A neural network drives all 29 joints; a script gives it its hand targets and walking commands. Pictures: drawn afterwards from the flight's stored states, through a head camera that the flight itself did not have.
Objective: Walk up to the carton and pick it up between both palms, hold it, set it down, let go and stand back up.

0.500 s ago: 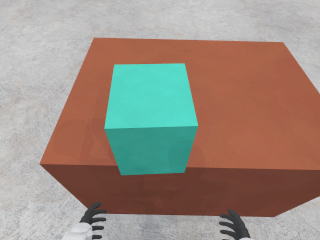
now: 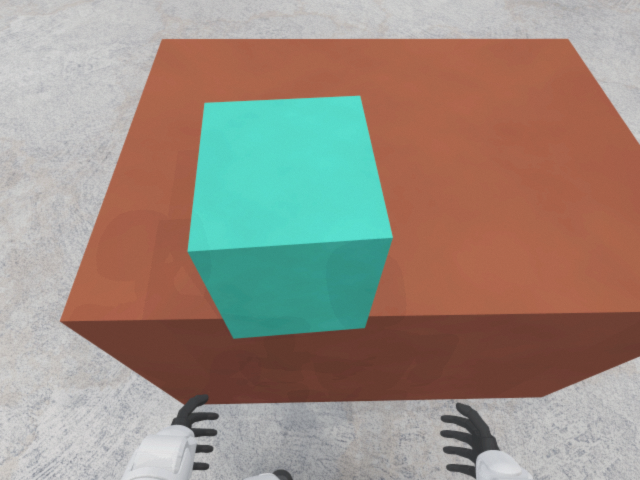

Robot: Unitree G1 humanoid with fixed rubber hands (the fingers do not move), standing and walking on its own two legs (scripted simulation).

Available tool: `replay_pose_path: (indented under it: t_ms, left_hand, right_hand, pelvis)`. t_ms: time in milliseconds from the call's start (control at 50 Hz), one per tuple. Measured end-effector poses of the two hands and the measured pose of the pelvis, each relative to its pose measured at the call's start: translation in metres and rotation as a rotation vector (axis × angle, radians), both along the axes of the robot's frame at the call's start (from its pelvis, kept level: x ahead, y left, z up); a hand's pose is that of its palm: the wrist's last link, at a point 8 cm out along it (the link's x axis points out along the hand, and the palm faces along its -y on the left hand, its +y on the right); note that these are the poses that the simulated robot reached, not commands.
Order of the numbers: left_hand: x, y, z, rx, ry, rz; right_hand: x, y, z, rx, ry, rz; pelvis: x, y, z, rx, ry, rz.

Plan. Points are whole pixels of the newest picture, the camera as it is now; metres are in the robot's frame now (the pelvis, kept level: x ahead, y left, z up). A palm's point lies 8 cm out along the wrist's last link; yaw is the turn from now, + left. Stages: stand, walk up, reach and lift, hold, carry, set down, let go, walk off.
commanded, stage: set down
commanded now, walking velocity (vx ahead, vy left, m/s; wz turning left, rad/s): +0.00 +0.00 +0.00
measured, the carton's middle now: (292, 226) +0.44 +0.07 +0.02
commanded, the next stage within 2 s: let go in 0.18 s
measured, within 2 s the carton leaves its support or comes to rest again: neither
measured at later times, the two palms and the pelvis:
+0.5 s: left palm (173, 425) +0.19 +0.21 -0.08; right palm (535, 445) +0.18 -0.25 -0.08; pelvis +0.02 -0.01 +0.01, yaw -2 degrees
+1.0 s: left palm (157, 459) +0.16 +0.22 -0.08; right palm out of the picture +0.14 -0.22 -0.08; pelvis +0.00 +0.00 +0.00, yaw -2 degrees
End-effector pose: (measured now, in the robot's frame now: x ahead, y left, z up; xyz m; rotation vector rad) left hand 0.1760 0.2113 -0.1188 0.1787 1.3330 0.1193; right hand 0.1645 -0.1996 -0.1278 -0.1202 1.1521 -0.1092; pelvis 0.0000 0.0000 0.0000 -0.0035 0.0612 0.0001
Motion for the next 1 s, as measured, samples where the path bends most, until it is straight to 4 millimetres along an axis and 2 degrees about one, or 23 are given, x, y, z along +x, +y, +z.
replay_pose_path:
  t_ms: [200,280,360,500,600,760,880,1000]
  left_hand:
    - [0.007,0.000,-0.009,0.000,0.054,0.010]
    - [0.012,0.000,-0.006,0.002,0.030,0.008]
    - [0.017,-0.001,0.010,0.006,-0.051,-0.010]
    - [0.019,-0.002,0.043,-0.013,-0.211,-0.062]
    - [0.014,0.002,0.052,0.000,-0.312,-0.091]
    - [-0.004,0.006,0.049,-0.002,-0.447,-0.101]
    - [-0.017,0.006,0.043,-0.010,-0.463,-0.095]
    - [-0.019,0.010,0.041,-0.007,-0.463,-0.098]
  right_hand:
    - [0.004,-0.005,-0.008,-0.001,0.047,-0.013]
    - [0.007,-0.008,-0.005,-0.005,0.040,-0.017]
    - [0.009,-0.017,0.008,-0.012,-0.003,-0.027]
    - [0.016,-0.049,0.044,-0.047,-0.136,-0.015]
    - [0.018,-0.060,0.059,-0.052,-0.257,0.007]
    - [0.005,-0.044,0.057,-0.038,-0.412,0.045]
    - [-0.012,-0.028,0.049,-0.029,-0.417,0.044]
    - [-0.022,-0.025,0.046,-0.040,-0.404,0.031]
  pelvis:
    - [0.004,-0.002,-0.003,0.001,0.045,0.002]
    - [0.005,-0.003,-0.002,0.003,0.046,-0.005]
    - [0.010,-0.006,0.003,0.008,0.012,-0.020]
    - [0.022,-0.012,0.010,0.008,-0.038,-0.028]
    - [0.023,-0.014,0.010,0.010,-0.062,-0.027]
    - [0.014,-0.013,0.005,0.012,-0.080,-0.025]
    - [0.006,-0.009,0.002,0.013,-0.092,-0.028]
    - [0.001,-0.002,0.001,0.013,-0.095,-0.034]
